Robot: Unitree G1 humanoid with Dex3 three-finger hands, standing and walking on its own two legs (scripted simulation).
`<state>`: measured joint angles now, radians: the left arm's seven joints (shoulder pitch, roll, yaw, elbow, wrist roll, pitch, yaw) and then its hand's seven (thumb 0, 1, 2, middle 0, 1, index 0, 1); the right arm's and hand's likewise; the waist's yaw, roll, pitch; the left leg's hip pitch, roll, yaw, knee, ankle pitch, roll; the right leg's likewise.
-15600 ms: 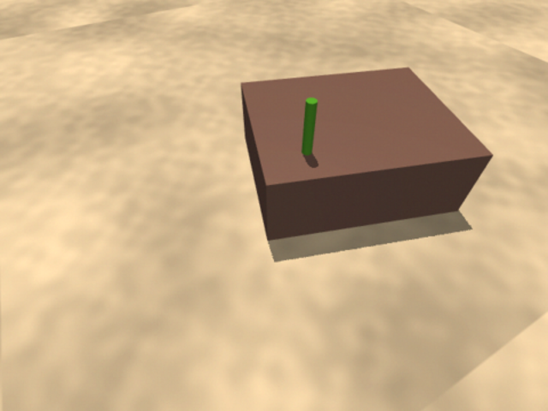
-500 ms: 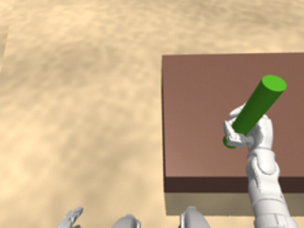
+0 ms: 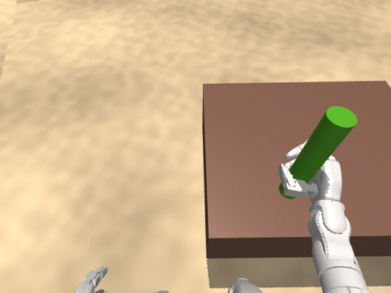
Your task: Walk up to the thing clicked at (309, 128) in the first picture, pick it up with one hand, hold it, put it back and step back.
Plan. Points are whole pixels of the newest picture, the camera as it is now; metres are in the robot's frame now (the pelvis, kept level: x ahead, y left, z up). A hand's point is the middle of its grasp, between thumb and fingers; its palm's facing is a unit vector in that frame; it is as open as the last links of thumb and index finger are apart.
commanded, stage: hold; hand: right
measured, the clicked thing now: (309, 161) +0.35 -0.19 +0.09
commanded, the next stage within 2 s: none
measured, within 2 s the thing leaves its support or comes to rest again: neither
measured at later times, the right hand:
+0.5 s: hand (293, 171) +0.35 -0.17 +0.05, palm faces +0.16 +0.99 +0.01, open 5.8 cm
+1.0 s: hand (292, 176) +0.33 -0.16 +0.06, palm faces +0.15 +0.99 +0.01, open 5.8 cm
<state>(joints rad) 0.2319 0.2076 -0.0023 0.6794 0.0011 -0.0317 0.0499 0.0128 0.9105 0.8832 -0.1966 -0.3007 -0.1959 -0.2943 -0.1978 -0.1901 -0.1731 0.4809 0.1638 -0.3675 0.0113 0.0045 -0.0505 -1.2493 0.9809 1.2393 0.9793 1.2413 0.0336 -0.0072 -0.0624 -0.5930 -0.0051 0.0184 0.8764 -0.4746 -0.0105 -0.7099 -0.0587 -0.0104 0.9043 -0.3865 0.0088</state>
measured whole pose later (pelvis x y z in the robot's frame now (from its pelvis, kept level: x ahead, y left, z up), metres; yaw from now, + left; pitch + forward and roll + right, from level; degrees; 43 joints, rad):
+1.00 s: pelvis +0.00 +0.00 +0.01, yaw +0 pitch +7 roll +1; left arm 0.22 0.20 0.00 0.68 0.00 -0.02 0.04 0.01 0.90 0.90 -0.21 -0.31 -0.21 -0.31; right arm -0.15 -0.16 -0.12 0.44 0.15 -0.34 -0.02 0.00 -0.05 -1.25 0.98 1.24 0.98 1.24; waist 0.02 0.00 -0.03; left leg -0.47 0.00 0.01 0.78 -0.43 -0.01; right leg -0.58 -0.05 -0.02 0.80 -0.34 0.01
